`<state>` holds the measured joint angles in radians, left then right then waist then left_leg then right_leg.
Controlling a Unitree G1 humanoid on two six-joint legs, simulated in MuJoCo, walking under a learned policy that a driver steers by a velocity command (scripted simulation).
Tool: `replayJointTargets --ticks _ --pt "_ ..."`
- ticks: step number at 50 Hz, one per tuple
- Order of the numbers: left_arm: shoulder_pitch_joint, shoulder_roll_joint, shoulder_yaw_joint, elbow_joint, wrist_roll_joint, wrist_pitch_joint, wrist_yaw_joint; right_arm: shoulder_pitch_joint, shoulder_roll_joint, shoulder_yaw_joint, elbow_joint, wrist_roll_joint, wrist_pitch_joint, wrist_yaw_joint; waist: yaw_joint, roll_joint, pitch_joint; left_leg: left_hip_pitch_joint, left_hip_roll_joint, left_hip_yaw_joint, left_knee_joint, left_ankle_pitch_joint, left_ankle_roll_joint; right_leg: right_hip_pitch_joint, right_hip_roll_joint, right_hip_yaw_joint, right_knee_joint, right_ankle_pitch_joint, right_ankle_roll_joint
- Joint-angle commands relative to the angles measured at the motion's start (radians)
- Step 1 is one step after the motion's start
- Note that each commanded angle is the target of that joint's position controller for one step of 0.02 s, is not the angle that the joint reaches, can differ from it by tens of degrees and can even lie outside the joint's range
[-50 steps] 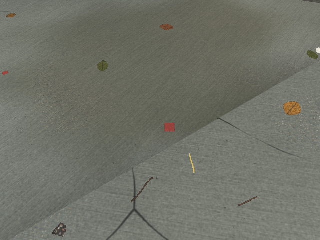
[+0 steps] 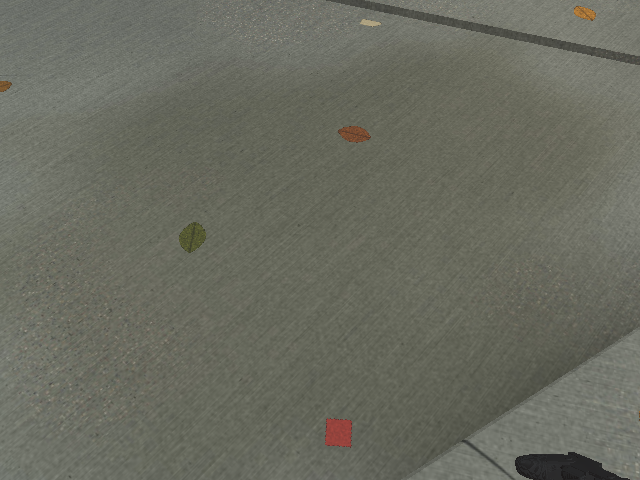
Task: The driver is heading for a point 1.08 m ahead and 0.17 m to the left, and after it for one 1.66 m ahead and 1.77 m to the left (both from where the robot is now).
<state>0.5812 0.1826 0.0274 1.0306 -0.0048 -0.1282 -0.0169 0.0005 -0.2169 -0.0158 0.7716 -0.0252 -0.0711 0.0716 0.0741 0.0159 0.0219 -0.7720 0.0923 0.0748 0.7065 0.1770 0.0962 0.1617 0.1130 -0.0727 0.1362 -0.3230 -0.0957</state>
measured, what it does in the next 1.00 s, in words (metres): goes down, turning left: left foot, then right foot 0.15 m lower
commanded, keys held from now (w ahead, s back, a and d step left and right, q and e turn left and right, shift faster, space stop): w+shift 0.44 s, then w+q+shift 0.44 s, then q+shift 0.12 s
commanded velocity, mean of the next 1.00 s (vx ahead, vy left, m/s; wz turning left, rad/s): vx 0.97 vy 0.00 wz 0.35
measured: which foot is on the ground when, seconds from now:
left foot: up 0.00-0.06, down 0.08-0.58, up 0.60-0.94, down 0.96-1.00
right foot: down 0.00-0.10, up 0.12-0.58, down 0.60-0.96, up 0.98-1.00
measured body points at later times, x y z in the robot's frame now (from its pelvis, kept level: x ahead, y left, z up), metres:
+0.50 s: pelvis +0.48 -0.03 -0.04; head +0.51 -0.04 +0.41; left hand +0.75 +0.18 -0.10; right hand +0.34 -0.28 -0.17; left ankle +0.22 +0.07 -0.73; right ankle +0.72 -0.18 -0.72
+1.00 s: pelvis +0.96 -0.01 -0.19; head +0.98 +0.01 +0.26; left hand +0.85 +0.22 -0.34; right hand +1.24 -0.18 -0.28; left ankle +1.06 +0.04 -0.88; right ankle +0.78 -0.18 -0.77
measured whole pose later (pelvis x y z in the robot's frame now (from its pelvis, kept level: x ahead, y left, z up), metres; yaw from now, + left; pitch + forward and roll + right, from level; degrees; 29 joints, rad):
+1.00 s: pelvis +0.96 -0.01 -0.19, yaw +22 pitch -1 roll -2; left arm 0.40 0.24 0.05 0.96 0.02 -0.07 0.01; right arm 0.03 -0.27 -0.05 0.77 -0.02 -0.05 0.04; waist 0.01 0.01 0.08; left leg -0.54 -0.09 0.14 0.78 -0.23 0.22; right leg -0.11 -0.07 -0.18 1.25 -0.49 0.04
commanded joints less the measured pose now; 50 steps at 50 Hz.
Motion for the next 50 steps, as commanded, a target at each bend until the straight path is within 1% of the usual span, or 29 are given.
replayJointTargets --ticks 1,3,4,5,6,7,9,12,15,17,20,22,24,27,29,30,31,32,33,34,35,36,39,43,46,47,48,49,50 --pt "-0.118 0.197 0.028 -0.090 0.008 -0.024 0.010 0.117 -0.088 -0.026 0.008 0.008 -0.010 -0.008 -0.145 -0.101 0.003 0.533 -0.125 0.062 0.057 0.140 0.049 -0.315 -0.232 -0.020 0.041 1.098 0.006" --pt "-0.215 0.256 0.041 -0.115 0.020 -0.005 0.030 0.421 -0.180 -0.067 0.105 -0.006 -0.006 -0.037 -0.310 -0.143 -0.134 0.807 -0.184 0.042 0.127 -0.127 0.081 -0.326 -0.264 -0.027 0.474 1.416 0.020" --pt "-0.268 0.282 0.048 -0.122 0.024 0.006 0.036 0.570 -0.217 -0.087 0.137 0.000 0.002 -0.052 -0.404 -0.109 -0.147 0.941 -0.172 0.039 -0.044 -0.322 0.084 -0.411 -0.227 -0.014 0.746 1.247 -0.002" --pt "-0.309 0.220 0.046 -0.114 0.035 0.014 0.040 0.692 -0.260 -0.111 0.173 -0.005 0.007 -0.064 -0.462 0.027 -0.123 1.049 -0.058 -0.087 -0.102 -0.419 0.132 -0.582 -0.114 -0.009 1.255 0.628 -0.023" --pt "-0.126 0.002 -0.002 -0.151 0.019 0.003 0.046 0.583 -0.223 -0.080 0.144 -0.028 -0.008 -0.053 -0.195 0.230 -0.175 1.156 0.194 -0.418 0.002 -0.123 0.118 -0.849 -0.036 0.183 1.536 -0.246 -0.064" --pt "-0.059 0.057 0.002 -0.164 -0.030 -0.006 0.049 0.537 -0.205 -0.079 0.117 -0.021 -0.012 -0.045 -0.168 0.157 -0.276 1.177 0.305 -0.739 -0.235 -0.240 0.245 -0.959 -0.035 0.240 1.538 -0.168 -0.066" --pt "-0.263 0.157 0.022 -0.205 0.012 0.003 0.030 0.382 -0.140 -0.073 0.097 -0.003 -0.031 -0.044 -0.129 -0.026 0.017 0.786 0.252 -0.637 -0.461 -0.591 0.247 -0.979 -0.154 0.193 1.337 0.026 -0.039" --pt "-0.336 0.108 0.016 -0.229 0.028 0.073 0.000 0.356 -0.098 -0.045 0.126 0.008 -0.067 -0.052 -0.035 -0.034 0.168 0.431 0.144 -0.411 -0.556 -0.587 0.179 -0.822 -0.247 0.217 1.016 0.043 0.033" --pt "-0.504 0.117 0.005 -0.298 0.055 0.080 -0.034 0.393 -0.162 -0.056 0.140 0.029 -0.089 -0.048 -0.058 -0.023 0.174 0.398 0.045 -0.221 -0.635 -0.294 0.157 -0.721 -0.255 0.102 0.664 0.346 0.045" --pt "-0.465 0.106 0.005 -0.256 0.056 0.077 -0.057 0.464 -0.206 -0.072 0.167 0.024 -0.083 -0.043 -0.066 0.005 0.090 0.520 0.073 -0.152 -0.607 -0.093 0.140 -0.656 -0.244 0.071 0.740 0.520 0.009" --pt "-0.679 0.144 0.020 -0.325 0.057 0.034 -0.042 0.586 -0.138 -0.048 0.212 0.012 -0.097 -0.071 -0.137 -0.014 0.138 0.862 0.016 -0.109 -0.470 -0.126 0.074 -0.987 -0.253 0.081 0.532 0.681 -0.030" --pt "-0.720 0.092 0.004 -0.327 0.046 0.020 -0.052 0.563 -0.124 -0.037 0.211 0.011 -0.094 -0.066 -0.161 -0.026 0.123 0.660 -0.013 -0.066 -0.480 -0.335 0.060 -0.691 -0.221 0.000 0.406 0.904 -0.041" --pt "-0.699 0.111 0.009 -0.315 0.048 0.036 -0.059 0.548 -0.144 -0.036 0.214 0.006 -0.075 -0.071 -0.161 0.000 0.122 0.619 0.004 -0.096 -0.450 -0.345 0.068 -0.537 -0.215 0.009 0.373 0.922 -0.026" --pt "-0.509 0.193 0.037 -0.250 0.076 0.035 -0.019 0.582 -0.185 -0.036 0.248 0.000 -0.041 -0.093 -0.095 0.003 0.055 0.816 -0.022 -0.132 -0.034 -0.028 0.061 -0.428 -0.171 -0.003 0.262 0.779 0.018" --pt "-0.095 0.241 0.065 -0.127 0.081 0.021 -0.001 0.494 -0.208 -0.054 0.247 0.009 -0.002 -0.118 0.120 0.011 -0.109 0.707 -0.052 -0.143 0.628 0.049 0.054 -0.051 -0.255 0.092 0.128 0.838 0.007" --pt "-0.010 0.311 0.085 -0.078 0.090 0.022 -0.002 0.404 -0.159 -0.061 0.212 0.022 -0.004 -0.117 0.146 -0.146 -0.095 0.378 -0.189 -0.146 1.029 -0.743 0.045 0.146 -0.353 0.159 0.227 0.877 -0.001" --pt "0.014 0.318 0.065 -0.084 0.088 0.015 -0.007 0.564 -0.050 -0.029 0.165 0.065 -0.031 -0.123 -0.022 -0.325 -0.231 0.017 -0.131 -0.245 1.092 -0.911 0.059 0.499 -0.494 0.177 0.682 1.524 0.072" --pt "0.047 0.282 0.071 -0.090 0.071 0.017 -0.014 0.538 -0.074 -0.028 0.196 0.083 -0.043 -0.137 0.049 -0.289 -0.347 -0.121 -0.098 -0.240 1.096 -0.805 0.050 0.578 -0.553 0.275 0.658 1.428 0.040" --pt "0.019 0.290 0.085 -0.095 0.076 0.020 -0.011 0.482 -0.082 -0.024 0.182 0.068 -0.032 -0.136 0.062 -0.254 -0.392 -0.199 -0.060 -0.182 1.080 -0.714 0.041 0.488 -0.593 0.406 0.496 0.784 -0.044" --pt "-0.094 0.214 0.069 -0.111 0.071 0.005 -0.001 0.370 -0.105 -0.037 0.155 0.019 -0.027 -0.126 0.024 -0.176 -0.313 -0.142 -0.001 -0.171 0.917 -0.511 0.042 0.241 -0.554 0.422 0.345 0.361 -0.034" --pt "-0.154 0.151 0.044 -0.116 0.061 -0.001 0.009 0.313 -0.105 -0.045 0.136 0.007 -0.011 -0.094 -0.029 -0.093 -0.169 -0.042 0.015 -0.136 0.816 -0.433 0.025 -0.026 -0.523 0.348 0.258 0.354 -0.037" --pt "-0.163 0.163 0.044 -0.082 0.055 -0.010 0.018 0.283 -0.048 -0.037 0.113 -0.015 0.012 -0.068 -0.080 -0.115 -0.087 0.005 0.038 -0.138 0.781 -0.429 -0.007 -0.198 -0.550 0.340 0.261 0.443 -0.065" --pt "-0.261 0.116 0.030 -0.089 0.021 -0.028 0.023 0.159 0.011 -0.012 0.021 -0.015 0.041 -0.029 -0.158 -0.126 0.066 0.083 0.094 -0.129 0.538 -0.320 -0.031 -0.484 -0.480 0.144 0.135 0.417 -0.016" --pt "-0.283 0.172 0.040 -0.103 0.017 -0.022 0.020 0.067 -0.033 -0.010 -0.017 0.010 0.037 -0.011 -0.162 -0.083 0.087 0.321 -0.030 0.068 0.182 -0.213 0.050 -0.458 -0.352 -0.147 0.121 0.741 0.057" --pt "-0.278 0.252 0.053 -0.123 0.016 0.010 0.044 0.288 -0.115 -0.039 0.039 -0.006 0.030 -0.016 -0.276 -0.095 -0.060 0.567 -0.173 0.128 0.075 -0.231 0.124 -0.299 -0.369 -0.184 0.544 1.247 0.071" --pt "-0.322 0.270 0.060 -0.144 0.014 0.026 0.043 0.496 -0.153 -0.062 0.102 -0.006 0.029 -0.024 -0.369 -0.083 -0.160 0.785 -0.184 0.083 0.010 -0.181 0.157 -0.357 -0.369 -0.162 0.828 1.146 0.075" --pt "-0.323 0.242 0.065 -0.140 0.009 0.038 0.031 0.505 -0.191 -0.084 0.123 0.010 0.032 -0.039 -0.349 0.054 -0.141 0.929 -0.126 -0.046 -0.097 -0.111 0.194 -0.547 -0.221 -0.168 1.214 0.302 0.104" --pt "-0.243 0.155 0.043 -0.207 0.031 0.042 0.033 0.409 -0.306 -0.104 0.089 0.011 0.043 -0.046 -0.203 0.240 -0.118 0.985 0.060 -0.374 -0.033 0.506 0.260 -0.801 -0.104 -0.123 1.590 -0.264 0.144" --pt "-0.227 0.177 0.034 -0.298 0.016 0.034 0.036 0.410 -0.360 -0.116 0.038 0.003 0.053 -0.049 -0.188 0.206 -0.322 1.153 0.200 -0.693 -0.195 0.432 0.398 -0.953 -0.101 0.072 1.598 -0.252 0.149"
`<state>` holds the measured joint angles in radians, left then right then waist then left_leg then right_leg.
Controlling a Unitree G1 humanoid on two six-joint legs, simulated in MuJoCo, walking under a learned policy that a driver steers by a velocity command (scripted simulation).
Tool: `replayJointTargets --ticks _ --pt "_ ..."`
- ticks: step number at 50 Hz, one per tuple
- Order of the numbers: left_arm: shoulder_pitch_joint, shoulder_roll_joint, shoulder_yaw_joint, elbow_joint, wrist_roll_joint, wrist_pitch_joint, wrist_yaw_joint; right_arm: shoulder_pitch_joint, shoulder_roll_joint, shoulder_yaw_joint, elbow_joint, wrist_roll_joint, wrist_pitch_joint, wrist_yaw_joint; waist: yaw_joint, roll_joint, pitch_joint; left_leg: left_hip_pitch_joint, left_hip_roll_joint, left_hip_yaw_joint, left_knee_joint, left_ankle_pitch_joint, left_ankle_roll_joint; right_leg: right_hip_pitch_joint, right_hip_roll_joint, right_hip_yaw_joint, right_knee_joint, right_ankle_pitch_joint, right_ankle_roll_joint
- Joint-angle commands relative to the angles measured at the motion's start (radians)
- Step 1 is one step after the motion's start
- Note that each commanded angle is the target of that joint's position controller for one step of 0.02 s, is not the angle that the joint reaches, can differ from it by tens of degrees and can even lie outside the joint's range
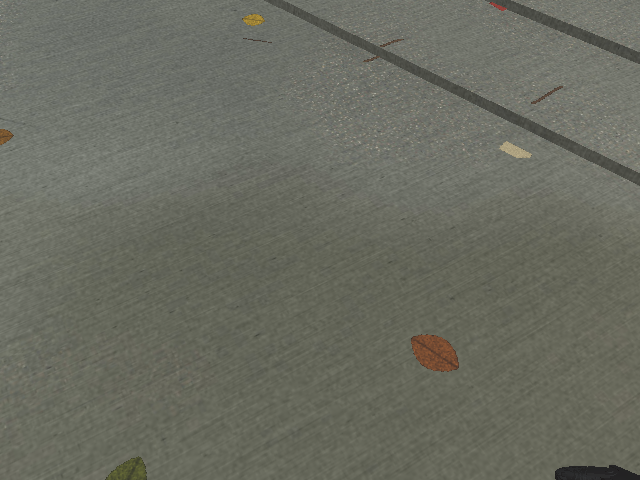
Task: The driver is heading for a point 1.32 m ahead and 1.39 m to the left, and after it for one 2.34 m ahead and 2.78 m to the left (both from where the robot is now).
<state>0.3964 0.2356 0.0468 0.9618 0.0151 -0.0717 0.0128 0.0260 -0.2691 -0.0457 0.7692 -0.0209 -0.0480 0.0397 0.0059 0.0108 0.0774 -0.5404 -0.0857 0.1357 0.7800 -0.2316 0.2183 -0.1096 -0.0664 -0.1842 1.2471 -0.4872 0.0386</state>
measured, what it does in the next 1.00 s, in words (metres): walks ahead, turning left: right foot, then left foot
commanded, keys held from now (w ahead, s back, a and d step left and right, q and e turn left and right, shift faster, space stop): q+shift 0.64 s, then shift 0.36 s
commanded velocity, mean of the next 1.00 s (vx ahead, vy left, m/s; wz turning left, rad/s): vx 0.15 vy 0.00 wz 0.80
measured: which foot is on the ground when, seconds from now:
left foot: down 0.00-0.34, up 0.36-0.70, down 0.72-1.00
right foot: up 0.00-0.32, down 0.34-0.72, up 0.74-1.00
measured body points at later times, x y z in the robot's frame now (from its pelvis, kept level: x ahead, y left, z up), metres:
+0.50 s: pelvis +0.24 -0.04 +0.03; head +0.28 +0.00 +0.48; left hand +0.29 +0.28 -0.06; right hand +0.54 -0.20 -0.04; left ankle +0.14 +0.03 -0.59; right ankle +0.41 -0.09 -0.69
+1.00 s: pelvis +0.24 +0.00 +0.05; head +0.23 +0.04 +0.50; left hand +0.14 +0.30 -0.07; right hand +0.54 -0.05 -0.03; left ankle +0.18 +0.08 -0.69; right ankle +0.36 -0.09 -0.63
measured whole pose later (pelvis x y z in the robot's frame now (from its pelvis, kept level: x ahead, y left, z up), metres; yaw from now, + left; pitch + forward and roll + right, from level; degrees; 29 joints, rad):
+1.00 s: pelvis +0.24 +0.00 +0.05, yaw +48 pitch +3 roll -2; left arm 0.14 0.29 0.08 0.74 0.00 0.03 0.03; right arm 0.18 -0.23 -0.03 0.63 -0.01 0.01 -0.03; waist 0.00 -0.05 0.00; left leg -0.32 -0.02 -0.05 0.50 -0.23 0.04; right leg -0.52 -0.03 -0.01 0.94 -0.31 0.05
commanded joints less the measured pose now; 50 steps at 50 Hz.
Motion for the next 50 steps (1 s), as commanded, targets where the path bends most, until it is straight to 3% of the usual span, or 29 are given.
replayJointTargets --ticks 1,2,3,4,6,7,11,14,16,17,18,19,20,21,22,24,26,30,33,35,36,37,38,39,40,42,43,46,50 --pt "-0.175 0.133 0.014 -0.278 -0.062 -0.074 0.012 0.308 -0.240 -0.080 -0.026 0.023 -0.001 0.000 -0.126 0.140 -0.333 0.903 0.378 -0.908 -0.423 0.465 0.293 -0.770 0.120 0.323 0.419 -0.122 -0.003" --pt "-0.208 0.149 0.022 -0.282 -0.066 -0.088 0.020 0.223 -0.200 -0.073 -0.035 0.040 -0.025 0.007 -0.057 -0.003 -0.181 0.738 0.345 -0.844 -0.460 0.358 0.231 -0.804 0.087 0.321 0.293 -0.062 -0.013" --pt "-0.183 0.163 0.032 -0.250 -0.048 -0.076 0.027 0.126 -0.169 -0.062 -0.065 0.047 -0.035 0.008 0.019 -0.100 -0.115 0.555 0.313 -0.757 -0.460 0.425 0.189 -0.717 0.048 0.324 0.223 -0.007 -0.006" --pt "-0.143 0.180 0.044 -0.233 -0.032 -0.058 0.031 0.077 -0.170 -0.063 -0.094 0.045 -0.039 0.005 0.067 -0.119 -0.097 0.413 0.288 -0.679 -0.452 0.544 0.160 -0.619 0.022 0.326 0.137 0.029 0.011" --pt "-0.195 0.180 0.053 -0.267 -0.005 -0.026 0.036 0.054 -0.146 -0.058 -0.118 0.053 -0.030 -0.018 0.077 -0.096 -0.080 0.218 0.165 -0.505 -0.439 0.703 0.087 -0.470 0.013 0.287 -0.111 0.090 0.036" --pt "-0.256 0.136 0.045 -0.298 0.005 -0.024 0.040 0.076 -0.156 -0.064 -0.119 0.052 -0.020 -0.036 0.061 -0.070 -0.094 0.181 0.107 -0.452 -0.409 0.794 0.059 -0.436 0.048 0.253 -0.212 0.152 0.043" --pt "-0.402 0.056 0.023 -0.363 -0.016 -0.016 0.022 0.169 -0.175 -0.088 -0.120 0.073 0.060 -0.100 -0.010 0.025 -0.234 0.216 0.003 -0.417 -0.285 0.714 -0.109 -0.310 0.190 0.212 -0.597 0.463 0.037" --pt "-0.457 0.092 0.037 -0.390 -0.030 -0.009 0.004 0.172 -0.133 -0.081 -0.153 0.063 0.085 -0.109 -0.020 0.100 -0.207 0.201 0.002 -0.530 -0.238 0.446 -0.161 -0.233 0.209 0.250 -0.735 0.533 0.036" --pt "-0.382 0.129 0.052 -0.370 -0.022 -0.020 0.003 0.110 -0.101 -0.071 -0.199 0.054 0.076 -0.104 0.031 0.131 -0.195 0.213 -0.008 -0.573 -0.129 0.358 -0.173 -0.140 0.160 0.284 -0.858 0.615 0.011" --pt "-0.252 0.143 0.058 -0.339 -0.004 -0.028 0.009 0.074 -0.070 -0.058 -0.227 0.047 0.069 -0.094 0.088 0.095 -0.271 0.160 -0.042 -0.520 0.084 0.238 -0.203 0.062 0.041 0.352 -0.914 0.758 -0.050" --pt "-0.193 0.158 0.053 -0.347 0.014 -0.018 0.022 0.154 0.030 -0.027 -0.240 0.014 0.068 -0.087 0.051 -0.090 -0.405 -0.008 -0.137 -0.402 0.341 -0.457 -0.223 0.324 -0.210 0.582 -0.786 1.182 -0.164" --pt "-0.194 0.197 0.055 -0.346 0.029 -0.014 0.019 0.390 -0.067 -0.041 -0.249 0.049 0.062 -0.052 -0.073 -0.293 -0.574 -0.117 -0.090 -0.415 0.608 -0.557 -0.254 0.441 -0.498 0.927 -0.781 1.118 -0.400" --pt "-0.300 0.160 0.061 -0.393 0.014 -0.008 0.024 0.364 -0.182 -0.068 -0.213 0.058 0.068 -0.039 -0.047 -0.234 -0.508 -0.177 0.011 -0.354 0.697 -0.431 -0.290 0.342 -0.446 0.904 -0.824 0.843 -0.419" --pt "-0.330 0.089 0.040 -0.411 0.009 0.004 0.034 0.250 -0.223 -0.082 -0.217 0.058 0.082 -0.042 -0.003 -0.143 -0.370 -0.213 0.052 -0.302 0.713 -0.328 -0.307 0.226 -0.325 0.697 -0.837 0.667 -0.350" --pt "-0.344 0.085 0.030 -0.414 0.008 0.024 0.039 0.204 -0.209 -0.079 -0.224 0.048 0.098 -0.053 0.001 -0.065 -0.307 -0.187 0.076 -0.270 0.701 -0.262 -0.312 0.102 -0.254 0.599 -0.871 0.550 -0.295" --pt "-0.381 0.138 0.043 -0.393 0.007 0.044 0.047 0.183 -0.144 -0.059 -0.252 0.048 0.113 -0.056 -0.030 -0.068 -0.174 -0.099 0.114 -0.215 0.552 -0.213 -0.294 -0.127 -0.166 0.443 -0.939 0.513 -0.247" --pt "-0.355 0.169 0.058 -0.365 0.011 0.048 0.045 0.178 -0.085 -0.040 -0.261 0.056 0.104 -0.060 -0.024 -0.110 -0.186 -0.055 0.125 -0.163 0.425 -0.215 -0.283 -0.135 -0.155 0.344 -0.963 0.598 -0.258" --pt "-0.373 0.198 0.075 -0.350 0.000 0.053 0.032 0.179 -0.109 -0.045 -0.248 0.053 0.100 -0.054 -0.029 -0.160 -0.255 0.078 0.177 -0.150 0.202 -0.115 -0.256 -0.121 -0.214 0.257 -0.970 0.550 -0.260" --pt "-0.366 0.219 0.085 -0.331 -0.016 0.058 0.023 0.185 -0.133 -0.059 -0.232 0.046 0.109 -0.042 -0.031 -0.189 -0.240 0.197 0.149 -0.096 0.026 -0.072 -0.219 -0.153 -0.226 0.196 -0.955 0.394 -0.219" --pt "-0.348 0.191 0.077 -0.312 -0.031 0.064 0.018 0.258 -0.127 -0.071 -0.193 0.038 0.113 -0.038 -0.062 -0.150 -0.236 0.349 0.089 -0.056 -0.163 -0.015 -0.170 -0.217 -0.202 0.148 -0.867 0.280 -0.158" --pt "-0.306 0.150 0.066 -0.291 -0.035 0.073 0.012 0.308 -0.144 -0.082 -0.174 0.033 0.111 -0.041 -0.070 -0.068 -0.196 0.444 0.096 -0.122 -0.272 0.012 -0.125 -0.331 -0.157 0.097 -0.745 0.165 -0.091" --pt "-0.273 0.089 0.048 -0.313 -0.006 0.079 0.000 0.330 -0.261 -0.105 -0.190 0.024 0.105 -0.057 -0.035 0.272 -0.147 0.543 0.383 -0.534 -0.402 0.224 -0.004 -0.604 -0.016 -0.019 -0.369 -0.108 0.021" --pt "-0.375 0.128 0.060 -0.366 -0.001 0.068 0.008 0.275 -0.317 -0.106 -0.233 -0.018 0.086 -0.055 -0.067 0.286 -0.178 0.401 0.497 -0.696 -0.476 0.251 0.146 -0.695 0.049 0.165 -0.185 -0.176 0.015" --pt "-0.412 0.170 0.070 -0.370 -0.018 0.067 0.017 0.227 -0.278 -0.096 -0.237 -0.030 0.066 -0.051 -0.065 0.187 -0.158 0.349 0.442 -0.611 -0.499 0.146 0.108 -0.673 0.031 0.215 -0.111 -0.076 -0.011" --pt "-0.371 0.175 0.075 -0.348 -0.022 0.072 0.024 0.164 -0.236 -0.083 -0.234 -0.013 0.053 -0.052 -0.021 0.163 -0.141 0.324 0.383 -0.528 -0.487 0.094 0.038 -0.660 0.018 0.220 -0.112 0.026 -0.025" --pt "-0.289 0.168 0.077 -0.293 -0.003 0.086 0.035 0.093 -0.157 -0.053 -0.236 0.015 0.048 -0.060 0.015 0.150 -0.168 0.296 0.310 -0.411 -0.452 0.162 -0.022 -0.583 0.017 0.204 -0.066 0.147 -0.002" --pt "-0.272 0.164 0.075 -0.287 -0.005 0.088 0.031 0.092 -0.134 -0.041 -0.234 0.012 0.047 -0.064 0.025 0.142 -0.181 0.277 0.291 -0.381 -0.445 0.214 -0.024 -0.536 0.026 0.197 -0.036 0.178 0.007" --pt "-0.284 0.127 0.057 -0.292 -0.017 0.088 0.023 0.112 -0.106 -0.027 -0.217 0.008 0.043 -0.072 0.015 0.113 -0.181 0.321 0.274 -0.348 -0.425 0.280 -0.019 -0.506 0.025 0.202 -0.152 0.219 0.017" --pt "-0.321 0.094 0.030 -0.307 -0.017 0.087 0.002 0.138 -0.118 -0.031 -0.197 0.005 0.052 -0.070 -0.024 0.147 -0.182 0.336 0.294 -0.379 -0.394 0.259 0.008 -0.363 0.025 0.191 -0.423 0.129 0.012"
Keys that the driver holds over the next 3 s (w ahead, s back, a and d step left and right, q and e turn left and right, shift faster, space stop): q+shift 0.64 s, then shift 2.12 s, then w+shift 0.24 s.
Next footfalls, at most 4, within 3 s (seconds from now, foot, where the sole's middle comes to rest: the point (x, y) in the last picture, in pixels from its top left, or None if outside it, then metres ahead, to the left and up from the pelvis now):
0.34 right None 0.44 -0.07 -0.73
0.72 left None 0.21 0.11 -0.73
1.10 right None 0.37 -0.06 -0.73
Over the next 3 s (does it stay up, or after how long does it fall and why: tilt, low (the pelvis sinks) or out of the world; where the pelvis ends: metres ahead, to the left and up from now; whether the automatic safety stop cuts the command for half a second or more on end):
stays up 0.30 0.02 0.06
